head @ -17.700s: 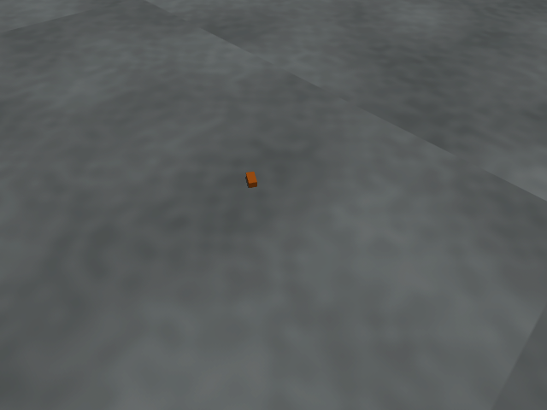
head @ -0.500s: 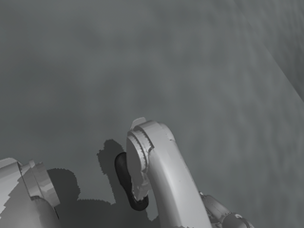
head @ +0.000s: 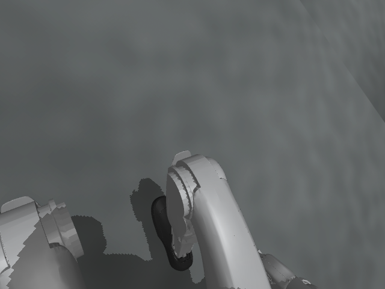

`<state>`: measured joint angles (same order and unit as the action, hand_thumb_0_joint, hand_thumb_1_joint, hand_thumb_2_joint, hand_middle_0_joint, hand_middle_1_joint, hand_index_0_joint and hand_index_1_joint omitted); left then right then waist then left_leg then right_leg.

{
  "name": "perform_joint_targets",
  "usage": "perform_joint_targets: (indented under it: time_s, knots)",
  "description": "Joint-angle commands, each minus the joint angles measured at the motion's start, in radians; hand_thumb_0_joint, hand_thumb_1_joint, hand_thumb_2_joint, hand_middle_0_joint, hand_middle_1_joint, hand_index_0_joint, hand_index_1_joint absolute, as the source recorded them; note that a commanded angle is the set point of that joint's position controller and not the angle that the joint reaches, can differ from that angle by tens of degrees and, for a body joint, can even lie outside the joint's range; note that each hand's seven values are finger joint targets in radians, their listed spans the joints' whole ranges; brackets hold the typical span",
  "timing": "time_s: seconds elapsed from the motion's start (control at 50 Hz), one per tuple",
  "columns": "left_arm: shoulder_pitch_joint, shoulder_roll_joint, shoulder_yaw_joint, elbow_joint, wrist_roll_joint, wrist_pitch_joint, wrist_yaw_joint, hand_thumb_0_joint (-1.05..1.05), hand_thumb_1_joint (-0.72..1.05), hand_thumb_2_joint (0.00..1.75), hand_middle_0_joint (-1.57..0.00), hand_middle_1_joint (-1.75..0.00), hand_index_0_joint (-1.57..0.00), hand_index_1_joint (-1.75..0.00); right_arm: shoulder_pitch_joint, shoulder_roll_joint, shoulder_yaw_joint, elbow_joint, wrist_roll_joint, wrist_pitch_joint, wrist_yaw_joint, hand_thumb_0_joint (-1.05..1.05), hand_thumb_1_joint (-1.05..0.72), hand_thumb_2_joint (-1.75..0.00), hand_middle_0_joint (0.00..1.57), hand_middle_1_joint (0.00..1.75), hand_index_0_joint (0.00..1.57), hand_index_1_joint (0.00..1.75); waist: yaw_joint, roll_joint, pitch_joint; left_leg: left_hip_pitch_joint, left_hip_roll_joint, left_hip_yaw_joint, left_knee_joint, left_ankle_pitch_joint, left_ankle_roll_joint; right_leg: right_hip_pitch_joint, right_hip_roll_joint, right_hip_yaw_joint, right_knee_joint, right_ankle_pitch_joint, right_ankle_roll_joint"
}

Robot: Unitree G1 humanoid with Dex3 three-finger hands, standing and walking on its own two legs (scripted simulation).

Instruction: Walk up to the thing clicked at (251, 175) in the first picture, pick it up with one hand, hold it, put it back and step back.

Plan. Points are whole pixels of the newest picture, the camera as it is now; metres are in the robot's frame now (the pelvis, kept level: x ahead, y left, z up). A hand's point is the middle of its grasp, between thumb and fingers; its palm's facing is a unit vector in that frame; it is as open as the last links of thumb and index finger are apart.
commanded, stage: settle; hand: left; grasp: from above
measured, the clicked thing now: out of the picture +0.45 +0.35 -0.28
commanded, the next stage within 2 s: lift in 0.58 s
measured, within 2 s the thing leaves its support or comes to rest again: neither
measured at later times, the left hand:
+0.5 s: hand out of the picture +0.42 +0.35 -0.14, palm faces -0.45 -0.12 -0.88, open 7.2 cm
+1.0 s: hand out of the picture +0.40 +0.35 -0.07, palm faces -0.46 -0.13 -0.88, open 7.2 cm
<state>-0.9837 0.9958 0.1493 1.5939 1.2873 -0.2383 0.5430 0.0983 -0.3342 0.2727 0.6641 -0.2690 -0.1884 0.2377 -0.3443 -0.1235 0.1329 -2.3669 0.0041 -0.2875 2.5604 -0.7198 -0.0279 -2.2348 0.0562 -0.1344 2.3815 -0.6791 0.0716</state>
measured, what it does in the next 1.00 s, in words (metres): rises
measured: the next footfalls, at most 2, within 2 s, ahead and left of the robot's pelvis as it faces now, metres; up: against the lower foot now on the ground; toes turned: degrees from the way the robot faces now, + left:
none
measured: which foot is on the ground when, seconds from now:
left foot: down 0.00-1.00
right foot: down 0.00-1.00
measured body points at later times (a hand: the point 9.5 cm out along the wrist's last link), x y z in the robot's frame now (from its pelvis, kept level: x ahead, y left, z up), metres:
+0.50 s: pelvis -0.01 -0.01 +0.02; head +0.22 +0.10 +0.39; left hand +0.44 +0.36 -0.09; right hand +0.11 -0.27 -0.07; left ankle +0.06 +0.13 -0.27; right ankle +0.11 -0.13 -0.27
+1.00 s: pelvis -0.01 -0.01 +0.06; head +0.20 +0.08 +0.44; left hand +0.42 +0.36 -0.02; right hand +0.08 -0.27 -0.05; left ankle +0.06 +0.13 -0.27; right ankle +0.11 -0.13 -0.27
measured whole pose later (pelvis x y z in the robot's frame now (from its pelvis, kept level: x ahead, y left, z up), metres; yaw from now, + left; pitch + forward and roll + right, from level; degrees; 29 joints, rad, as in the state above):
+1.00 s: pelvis -0.01 -0.01 +0.06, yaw +8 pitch +34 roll -9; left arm -0.85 0.74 0.07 1.16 1.15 -0.18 0.15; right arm 0.20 -0.29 0.05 0.67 -0.08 0.03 0.12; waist -0.20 0.03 -0.08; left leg -2.27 0.00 -0.15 2.30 -0.64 -0.02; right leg -2.17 0.00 -0.04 2.22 -0.66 0.06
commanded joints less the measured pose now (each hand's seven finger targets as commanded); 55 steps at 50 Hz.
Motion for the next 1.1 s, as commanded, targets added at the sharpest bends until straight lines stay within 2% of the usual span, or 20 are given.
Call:
perform_joint_targets:
  time_s: [0.0,0.04,0.1,0.12,0.14,0.2,0.26,0.36,0.4,0.56,0.62,0.68,0.7,0.76,0.82,0.88,0.9,0.96,1.0,1.08]
  knots:
    - [-0.216,0.249,0.035,-0.229,-0.038,0.016,0.017,0.00,0.99,0.30,-1.36,-0.16,-1.35,-0.17,0.165,-0.318,-0.149,0.008,0.029,0.011,-0.007,0.00,-0.90,-0.90,0.20,0.30,0.20,0.30,0.033,0.646,-0.789,0.608,0.034,0.142,-0.299,0.295,0.010,0.316,0.030,-0.121,-0.169,0.298,-0.101]
    - [-0.257,0.196,0.000,-0.288,-0.039,0.022,-0.008,0.00,1.00,0.27,-1.36,-0.15,-1.36,-0.15,0.175,-0.303,-0.162,0.007,0.039,0.019,-0.002,0.00,-0.90,-0.90,0.20,0.30,0.20,0.30,0.028,0.655,-0.776,0.598,0.028,0.152,-0.301,0.302,0.009,0.295,0.023,-0.115,-0.172,0.305,-0.105]
    - [-0.241,0.162,-0.004,-0.301,-0.057,0.043,-0.043,0.00,0.98,0.28,-1.36,-0.12,-1.35,-0.13,0.187,-0.289,-0.189,0.014,0.065,0.036,0.004,0.00,-0.90,-0.90,0.20,0.30,0.20,0.30,0.056,0.616,-0.797,0.574,0.024,0.163,-0.317,0.282,0.019,0.277,0.023,-0.099,-0.185,0.290,-0.103]
    - [-0.254,0.147,-0.006,-0.313,-0.060,0.047,-0.055,0.00,1.00,0.27,-1.36,-0.12,-1.36,-0.12,0.197,-0.291,-0.195,0.014,0.067,0.043,0.003,0.00,-0.90,-0.90,0.20,0.30,0.20,0.30,0.046,0.599,-0.804,0.571,0.018,0.166,-0.321,0.290,0.019,0.288,0.018,-0.098,-0.191,0.300,-0.101]
    - [-0.239,0.093,-0.039,-0.276,-0.062,0.056,-0.076,0.00,0.99,0.25,-1.35,-0.11,-1.36,-0.11,0.202,-0.280,-0.203,0.018,0.079,0.048,0.005,0.00,-0.90,-0.90,0.20,0.30,0.20,0.30,0.040,0.575,-0.761,0.549,0.018,0.171,-0.318,0.273,0.024,0.265,0.016,-0.091,-0.198,0.290,-0.102]
    - [-0.267,0.080,-0.050,-0.325,-0.073,0.057,-0.117,0.00,0.95,0.22,-1.34,-0.07,-1.33,-0.08,0.211,-0.271,-0.214,0.018,0.097,0.070,-0.001,0.00,-0.90,-0.90,0.20,0.30,0.20,0.30,0.056,0.559,-0.788,0.540,0.012,0.177,-0.347,0.241,0.030,0.282,0.010,-0.078,-0.220,0.263,-0.101]
    - [-0.255,0.046,-0.061,-0.315,-0.083,0.058,-0.160,0.00,0.96,0.21,-1.35,-0.06,-1.34,-0.07,0.232,-0.266,-0.225,0.011,0.106,0.088,-0.009,0.00,-0.90,-0.90,0.20,0.30,0.20,0.30,0.043,0.469,-0.795,0.527,0.005,0.184,-0.341,0.246,0.040,0.309,0.006,-0.073,-0.243,0.269,-0.097]
    - [-0.275,0.075,-0.053,-0.336,-0.073,0.034,-0.207,0.00,0.95,0.21,-1.34,-0.07,-1.33,-0.08,0.231,-0.261,-0.235,-0.003,0.123,0.116,-0.040,0.00,-0.90,-0.90,0.20,0.30,0.20,0.30,0.058,0.429,-0.777,0.498,-0.003,0.199,-0.350,0.203,0.043,0.310,0.001,-0.056,-0.276,0.211,-0.108]
    - [-0.299,0.085,-0.047,-0.374,-0.073,0.021,-0.217,0.00,0.97,0.24,-1.37,-0.07,-1.35,-0.09,0.234,-0.243,-0.236,-0.010,0.126,0.127,-0.050,0.00,-0.90,-0.90,0.20,0.30,0.20,0.30,0.066,0.432,-0.816,0.508,-0.003,0.210,-0.357,0.204,0.046,0.347,0.000,-0.041,-0.288,0.209,-0.103]
    - [-0.310,0.107,-0.032,-0.387,-0.068,0.009,-0.228,0.00,0.96,0.26,-1.35,-0.08,-1.34,-0.10,0.237,-0.236,-0.244,-0.019,0.134,0.160,-0.093,0.00,-0.90,-0.90,0.20,0.30,0.20,0.30,0.077,0.428,-0.809,0.523,-0.009,0.219,-0.394,0.175,0.045,0.319,-0.005,-0.033,-0.319,0.161,-0.113]
    - [-0.320,0.109,-0.038,-0.431,-0.064,0.011,-0.234,0.00,0.99,0.31,-1.38,-0.11,-1.36,-0.13,0.241,-0.218,-0.246,-0.013,0.138,0.168,-0.100,0.00,-0.90,-0.90,0.20,0.30,0.20,0.30,0.097,0.484,-0.871,0.572,-0.003,0.225,-0.411,0.203,0.042,0.351,-0.006,-0.020,-0.309,0.196,-0.109]
    - [-0.309,0.089,-0.036,-0.440,-0.085,0.026,-0.245,0.00,0.96,0.25,-1.36,-0.13,-1.36,-0.13,0.253,-0.222,-0.257,-0.008,0.147,0.173,-0.108,0.00,-0.91,-0.91,0.20,0.30,0.20,0.30,0.101,0.478,-0.879,0.592,-0.007,0.224,-0.432,0.213,0.043,0.330,-0.015,-0.031,-0.312,0.216,-0.107]
    - [-0.294,0.070,-0.047,-0.432,-0.090,0.033,-0.254,0.00,0.94,0.23,-1.28,-0.10,-1.28,-0.09,0.257,-0.217,-0.258,-0.008,0.148,0.175,-0.109,0.00,-0.88,-0.89,0.20,0.30,0.20,0.30,0.099,0.479,-0.890,0.610,-0.006,0.225,-0.438,0.227,0.043,0.346,-0.013,-0.028,-0.317,0.229,-0.108]
    - [-0.290,0.092,-0.029,-0.475,-0.112,0.049,-0.277,0.00,0.93,0.20,-1.27,-0.17,-1.30,-0.14,0.268,-0.208,-0.268,-0.011,0.160,0.183,-0.113,0.00,-0.90,-0.90,0.20,0.30,0.20,0.30,0.121,0.466,-0.926,0.595,-0.010,0.239,-0.451,0.231,0.050,0.386,-0.016,-0.015,-0.336,0.230,-0.105]
    - [-0.236,0.067,-0.035,-0.483,-0.127,0.065,-0.315,0.00,0.90,0.20,-1.25,-0.16,-1.28,-0.13,0.269,-0.222,-0.289,-0.010,0.171,0.191,-0.121,0.00,-0.90,-0.90,0.20,0.30,0.20,0.30,0.133,0.479,-0.885,0.628,-0.015,0.232,-0.486,0.211,0.043,0.338,-0.024,-0.019,-0.348,0.201,-0.117]
    - [-0.239,0.090,-0.013,-0.608,-0.135,0.063,-0.344,0.00,0.90,0.18,-1.23,-0.17,-1.27,-0.14,0.270,-0.202,-0.306,-0.023,0.187,0.201,-0.125,0.00,-0.90,-0.90,0.20,0.30,0.20,0.30,0.161,0.488,-0.966,0.669,-0.016,0.240,-0.521,0.202,0.047,0.389,-0.026,-0.004,-0.367,0.196,-0.112]
    - [-0.212,0.057,-0.025,-0.617,-0.150,0.064,-0.355,0.00,0.93,0.20,-1.24,-0.21,-1.28,-0.16,0.269,-0.195,-0.313,-0.025,0.191,0.203,-0.126,0.00,-0.90,-0.90,0.20,0.30,0.20,0.30,0.168,0.475,-0.985,0.688,-0.014,0.244,-0.528,0.206,0.049,0.404,-0.025,0.003,-0.379,0.200,-0.109]
    - [-0.167,0.020,-0.039,-0.642,-0.171,0.068,-0.380,0.00,0.92,0.20,-1.23,-0.20,-1.28,-0.16,0.272,-0.195,-0.326,-0.022,0.202,0.210,-0.134,0.00,-0.90,-0.90,0.20,0.30,0.20,0.30,0.159,0.419,-0.916,0.677,-0.015,0.239,-0.552,0.186,0.051,0.390,-0.030,0.008,-0.417,0.177,-0.111]
    - [-0.181,0.049,-0.022,-0.722,-0.179,0.064,-0.388,0.00,0.91,0.23,-1.22,-0.21,-1.27,-0.17,0.270,-0.184,-0.330,-0.038,0.208,0.214,-0.138,0.00,-0.90,-0.90,0.20,0.30,0.20,0.30,0.173,0.418,-0.965,0.689,-0.016,0.242,-0.578,0.166,0.058,0.430,-0.029,0.018,-0.445,0.161,-0.108]
    - [-0.084,-0.014,-0.048,-0.747,-0.216,0.074,-0.413,0.00,0.94,0.21,-1.21,-0.25,-1.27,-0.19,0.258,-0.171,-0.343,-0.046,0.224,0.216,-0.151,0.00,-0.89,-0.90,0.20,0.30,0.20,0.30,0.185,0.368,-0.928,0.718,-0.011,0.237,-0.638,0.136,0.061,0.462,-0.028,0.026,-0.502,0.140,-0.103]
